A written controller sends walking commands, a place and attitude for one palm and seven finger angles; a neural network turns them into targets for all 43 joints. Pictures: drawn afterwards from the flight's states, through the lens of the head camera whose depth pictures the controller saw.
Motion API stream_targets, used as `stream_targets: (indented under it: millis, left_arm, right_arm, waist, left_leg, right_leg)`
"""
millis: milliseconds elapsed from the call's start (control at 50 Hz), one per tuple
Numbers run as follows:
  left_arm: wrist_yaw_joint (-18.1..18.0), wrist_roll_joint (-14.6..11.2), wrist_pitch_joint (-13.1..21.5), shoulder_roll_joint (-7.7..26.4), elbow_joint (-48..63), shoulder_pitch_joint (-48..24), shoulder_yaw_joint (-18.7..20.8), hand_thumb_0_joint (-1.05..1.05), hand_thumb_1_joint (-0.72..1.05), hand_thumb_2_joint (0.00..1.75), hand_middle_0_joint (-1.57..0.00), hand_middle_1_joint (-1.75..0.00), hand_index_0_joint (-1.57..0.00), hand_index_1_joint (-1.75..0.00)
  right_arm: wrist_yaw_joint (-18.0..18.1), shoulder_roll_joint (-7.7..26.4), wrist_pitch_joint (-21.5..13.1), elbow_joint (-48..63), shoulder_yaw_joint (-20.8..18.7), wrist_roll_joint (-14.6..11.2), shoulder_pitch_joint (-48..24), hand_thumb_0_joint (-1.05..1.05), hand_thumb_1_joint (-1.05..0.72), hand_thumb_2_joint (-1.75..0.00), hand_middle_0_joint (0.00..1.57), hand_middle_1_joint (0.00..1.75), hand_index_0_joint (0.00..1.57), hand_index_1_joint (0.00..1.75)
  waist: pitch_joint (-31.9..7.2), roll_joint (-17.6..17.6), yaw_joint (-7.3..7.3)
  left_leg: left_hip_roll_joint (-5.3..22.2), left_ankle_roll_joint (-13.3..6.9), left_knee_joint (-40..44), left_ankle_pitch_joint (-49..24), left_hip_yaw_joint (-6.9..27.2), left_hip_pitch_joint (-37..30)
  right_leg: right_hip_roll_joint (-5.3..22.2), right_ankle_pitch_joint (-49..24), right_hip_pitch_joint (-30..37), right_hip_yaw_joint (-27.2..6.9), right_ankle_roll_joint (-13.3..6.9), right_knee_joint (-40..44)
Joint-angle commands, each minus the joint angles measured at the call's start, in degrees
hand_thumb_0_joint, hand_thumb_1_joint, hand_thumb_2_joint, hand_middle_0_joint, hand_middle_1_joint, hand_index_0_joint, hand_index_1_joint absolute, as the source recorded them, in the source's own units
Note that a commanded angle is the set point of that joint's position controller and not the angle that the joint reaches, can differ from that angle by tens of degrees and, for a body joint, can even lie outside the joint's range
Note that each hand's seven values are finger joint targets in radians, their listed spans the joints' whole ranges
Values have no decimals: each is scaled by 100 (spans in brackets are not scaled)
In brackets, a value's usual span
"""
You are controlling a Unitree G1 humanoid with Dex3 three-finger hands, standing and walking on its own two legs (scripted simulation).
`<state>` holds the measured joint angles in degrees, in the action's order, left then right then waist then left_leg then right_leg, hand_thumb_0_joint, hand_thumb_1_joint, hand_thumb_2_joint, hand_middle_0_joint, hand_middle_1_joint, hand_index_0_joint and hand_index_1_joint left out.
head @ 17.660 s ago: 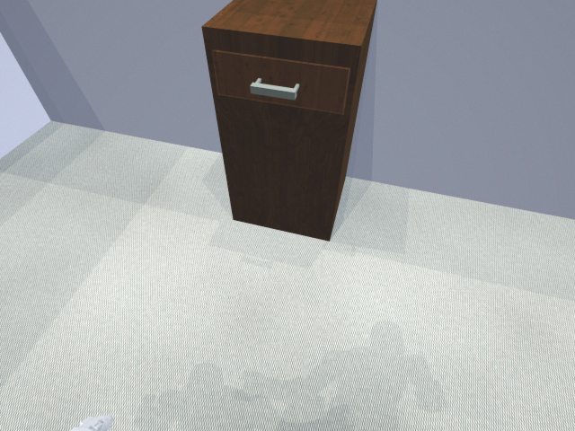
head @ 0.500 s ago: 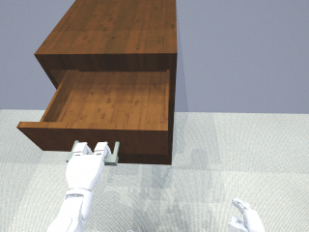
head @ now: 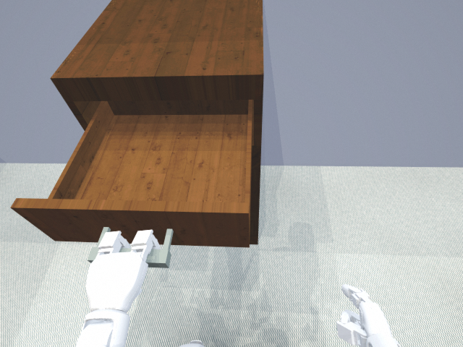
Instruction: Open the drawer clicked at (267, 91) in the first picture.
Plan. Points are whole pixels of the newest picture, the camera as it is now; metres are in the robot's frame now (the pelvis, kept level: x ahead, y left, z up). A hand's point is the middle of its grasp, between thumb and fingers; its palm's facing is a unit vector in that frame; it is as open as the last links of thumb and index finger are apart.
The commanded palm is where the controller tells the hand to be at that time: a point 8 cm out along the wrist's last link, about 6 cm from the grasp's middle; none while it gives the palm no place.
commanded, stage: pull the drawer open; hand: left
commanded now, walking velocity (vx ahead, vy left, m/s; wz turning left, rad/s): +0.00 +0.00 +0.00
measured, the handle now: (133, 245) +0.29 +0.20 +0.00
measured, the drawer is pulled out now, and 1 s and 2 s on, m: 0.29 0.30 0.30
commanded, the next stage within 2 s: open the thumb to release the handle in 0.24 s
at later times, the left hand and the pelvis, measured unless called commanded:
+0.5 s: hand (130, 287) +0.22 +0.20 -0.02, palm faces +0.04 -0.10 -0.99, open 6.2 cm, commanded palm +0.19 +0.20 +0.03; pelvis +0.01 +0.00 -0.01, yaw +1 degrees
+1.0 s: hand (127, 287) +0.22 +0.20 -0.02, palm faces +0.02 -0.11 -0.99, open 13.5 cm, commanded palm +0.20 +0.19 +0.03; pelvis -0.01 +0.00 -0.01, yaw +2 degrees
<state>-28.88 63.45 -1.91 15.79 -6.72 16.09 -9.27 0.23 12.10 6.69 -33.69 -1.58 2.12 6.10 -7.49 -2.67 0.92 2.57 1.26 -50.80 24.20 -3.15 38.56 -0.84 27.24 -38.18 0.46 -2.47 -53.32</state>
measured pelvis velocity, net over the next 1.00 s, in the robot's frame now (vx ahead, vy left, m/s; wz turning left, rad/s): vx -0.01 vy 0.00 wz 0.03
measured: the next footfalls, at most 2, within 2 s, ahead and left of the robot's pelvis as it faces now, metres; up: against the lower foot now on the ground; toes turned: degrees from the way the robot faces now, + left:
none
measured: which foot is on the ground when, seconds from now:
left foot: down 0.00-1.00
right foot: down 0.00-1.00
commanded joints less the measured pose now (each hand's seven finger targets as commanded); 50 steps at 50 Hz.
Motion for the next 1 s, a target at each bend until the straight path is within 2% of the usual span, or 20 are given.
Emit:
stream_targets:
  millis: [0, 40, 80, 160, 240, 300, 320, 340, 360, 380, 420, 520, 580, 640, 680, 720, 760, 820, 920, 980]
  left_arm:
    - [-333, -135, -61, 833, 1320, 723, 848, 0, 90, 90, -40, -135, -40, -135]
    - [-361, -133, 7, 934, 1406, 949, 984, 0, 90, 90, -40, -135, -40, -135]
    - [-382, -108, 50, 827, 1545, 950, 846, 0, 90, 90, -40, -135, -40, -135]
    - [-431, -114, 92, 916, 1559, 1417, 1004, 0, 90, 90, -40, -135, -40, -135]
    - [-501, -97, 102, 1022, 1752, 1553, 1116, 0, 90, 90, -40, -135, -40, -135]
    - [-513, -130, 102, 977, 1785, 1686, 1080, 0, 90, 90, -40, -135, -40, -135]
    - [-520, -5, 27, 710, 1716, -116, 611, 0, 90, 90, -40, -135, -40, -135]
    - [-579, 29, 81, 916, 1820, -73, 948, 0, 83, 87, -40, -134, -40, -134]
    - [-617, 58, 51, 914, 1522, 409, 960, 0, 76, 84, -39, -134, -39, -134]
    - [-602, 5, 8, 757, 1485, 578, 809, 0, 69, 81, -38, -133, -38, -133]
    - [-548, -95, -66, 813, 1545, 590, 812, 0, 55, 75, -38, -131, -38, -131]
    - [-381, -80, -155, 782, 1399, 160, 645, 0, 20, 60, -35, -127, -35, -127]
    - [-308, -62, -96, 813, 1367, 142, 630, 0, -1, 51, -33, -125, -33, -125]
    - [-254, -64, -66, 787, 1243, -4, 602, 0, -22, 42, -32, -123, -32, -123]
    - [-242, -28, -52, 751, 1201, -244, 535, 0, -36, 36, -31, -122, -31, -122]
    - [-250, -42, -41, 887, 1122, -237, 717, 0, -50, 30, -30, -120, -30, -120]
    - [-234, -24, -33, 724, 1188, -470, 498, 0, -50, 30, -30, -120, -30, -120]
    - [-172, -68, -54, 681, 1092, -630, 424, 0, -50, 30, -30, -120, -30, -120]
    - [-114, -75, -39, 514, 1231, -483, 188, 0, -50, 30, -30, -120, -30, -120]
    - [-131, -26, -2, 623, 1239, -580, 279, 0, -50, 30, -30, -120, -30, -120]
  right_arm:
    - [-5, 557, -270, 1005, -155, 37, -626, 0, -90, -90, 20, 30, 20, 30]
    - [-27, 567, -277, 1016, -143, 51, -623, 0, -90, -90, 20, 30, 20, 30]
    - [-67, 568, -273, 1033, -150, 75, -617, 0, -90, -90, 20, 30, 20, 30]
    - [-97, 571, -285, 1088, -136, 74, -607, 0, -90, -90, 20, 30, 20, 30]
    - [-135, 572, -272, 1116, -134, 96, -586, 0, -90, -90, 20, 30, 20, 30]
    - [-166, 592, -266, 1130, -141, 99, -568, 0, -90, -90, 20, 30, 20, 30]
    - [-119, 644, -218, 874, -146, 181, -591, 0, -90, -90, 20, 30, 20, 30]
    - [-82, 605, -252, 915, -228, 188, -456, 0, -90, -90, 20, 30, 20, 30]
    - [-66, 576, -290, 926, -225, 183, -458, 0, -90, -90, 20, 30, 20, 30]
    - [-79, 584, -296, 952, -212, 166, -450, 0, -90, -90, 20, 30, 20, 30]
    - [-61, 607, -269, 964, -196, 129, -493, 0, -90, -90, 20, 30, 20, 30]
    - [16, 594, -226, 931, -148, 93, -526, 0, -90, -90, 20, 30, 20, 30]
    - [30, 575, -243, 922, -133, 87, -532, 0, -90, -90, 20, 30, 20, 30]
    - [49, 569, -239, 915, -110, 86, -547, 0, -90, -90, 20, 30, 20, 30]
    - [69, 560, -235, 901, -116, 87, -543, 0, -90, -90, 20, 30, 20, 30]
    - [95, 563, -244, 896, -129, 80, -533, 0, -90, -90, 20, 30, 20, 30]
    - [92, 558, -241, 867, -137, 94, -506, 0, -90, -90, 20, 30, 20, 30]
    - [99, 579, -233, 864, -143, 84, -502, 0, -90, -90, 20, 30, 20, 30]
    - [67, 570, -231, 943, -149, 92, -487, 0, -90, -90, 20, 30, 20, 30]
    - [50, 568, -217, 920, -152, 97, -454, 0, -90, -90, 20, 30, 20, 30]
  waist:
    - [-1252, 423, 358]
    - [-1274, 375, 384]
    - [-1215, 371, 329]
    - [-1221, 308, 410]
    - [-1448, 172, 442]
    - [-1362, 369, 401]
    - [-1294, 399, -87]
    - [-1575, 255, 133]
    - [-1631, 274, 206]
    - [-1626, 365, 193]
    - [-1633, 440, 193]
    - [-1387, 602, 129]
    - [-1378, 516, 190]
    - [-1245, 581, 159]
    - [-1169, 421, 143]
    - [-1243, 472, 173]
    - [-1300, 314, 124]
    - [-1203, 448, 69]
    - [-1303, 341, 120]
    - [-1235, 434, 110]
  left_leg:
    - [-486, -238, 328, -1470, 61, -759]
    - [-485, -224, 296, -1506, 73, -737]
    - [-482, -229, 237, -1441, 85, -697]
    - [-501, -222, 148, -1477, 85, -599]
    - [-502, -204, 55, -1709, 88, -679]
    - [-497, -215, 4, -1738, 97, -582]
    - [-460, -233, -142, -1540, 177, -506]
    - [-459, -230, -140, -1588, 149, -641]
    - [-477, -225, -157, -1669, 126, -686]
    - [-479, -225, -138, -1709, 127, -693]
    - [-501, -230, -83, -1714, 115, -649]
    - [-486, -251, 64, -1431, 126, -652]
    - [-490, -251, 120, -1367, 107, -677]
    - [-492, -260, 148, -1198, 109, -630]
    - [-492, -260, 170, -1059, 115, -634]
    - [-488, -259, 171, -1064, 121, -624]
    - [-483, -268, 168, -1093, 128, -716]
    - [-467, -278, 205, -1009, 159, -720]
    - [-464, -285, 240, -1125, 174, -828]
    - [-454, -279, 220, -1127, 187, -771]
  right_leg:
    - [-70, -2756, 883, -195, -5, 803]
    - [-72, -2856, 868, -248, -20, 735]
    - [-66, -2750, 730, -263, -18, 715]
    - [-74, -2951, 750, -325, -36, 618]
    - [-86, -3221, 758, -379, -55, 466]
    - [-76, -3420, 760, -368, -30, 441]
    - [-2, -3230, 313, -356, 16, 439]
    - [-26, -3153, 438, -340, 6, 417]
    - [-57, -3222, 504, -287, -2, 380]
    - [-46, -3290, 527, -266, 5, 397]
    - [-18, -3478, 726, -280, 21, 459]
    - [-28, -2915, 644, -188, 54, 646]
    - [-18, -2797, 674, -190, 59, 701]
    - [-1, -2557, 625, -198, 71, 790]
    - [-3, -2227, 512, -173, 61, 838]
    - [-15, -2195, 585, -189, 57, 854]
    - [-12, -2186, 501, -164, 47, 834]
    - [-19, -1948, 437, -113, 50, 892]
    - [-28, -1949, 460, -52, 25, 873]
    - [-29, -1989, 403, -49, 28, 835]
